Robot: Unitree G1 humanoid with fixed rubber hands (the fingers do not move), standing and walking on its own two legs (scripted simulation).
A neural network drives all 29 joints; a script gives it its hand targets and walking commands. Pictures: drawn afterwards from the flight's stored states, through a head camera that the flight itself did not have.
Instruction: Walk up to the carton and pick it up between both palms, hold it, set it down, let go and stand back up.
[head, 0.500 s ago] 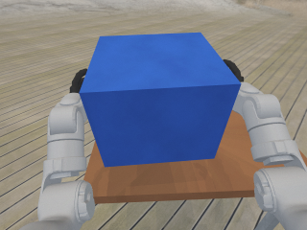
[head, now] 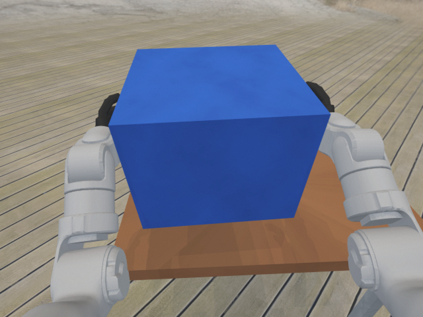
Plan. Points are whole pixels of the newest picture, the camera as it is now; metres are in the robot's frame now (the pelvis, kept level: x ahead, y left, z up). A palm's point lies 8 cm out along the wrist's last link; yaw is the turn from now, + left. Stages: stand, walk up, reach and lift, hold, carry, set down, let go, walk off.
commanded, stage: hold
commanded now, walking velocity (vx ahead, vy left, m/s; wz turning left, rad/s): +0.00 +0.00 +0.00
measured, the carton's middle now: (213, 131) +0.41 +0.00 +0.22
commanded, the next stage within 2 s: none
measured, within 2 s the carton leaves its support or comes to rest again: neither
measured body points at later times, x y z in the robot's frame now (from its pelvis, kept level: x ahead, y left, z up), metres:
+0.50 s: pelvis -0.01 +0.00 +0.00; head -0.09 +0.02 +0.44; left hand +0.38 +0.20 +0.24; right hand +0.37 -0.19 +0.25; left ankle +0.02 +0.12 -0.75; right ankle +0.02 -0.11 -0.75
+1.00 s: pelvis +0.00 +0.00 +0.00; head -0.08 +0.02 +0.44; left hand +0.38 +0.20 +0.24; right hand +0.38 -0.19 +0.25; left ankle +0.02 +0.12 -0.75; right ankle +0.02 -0.11 -0.75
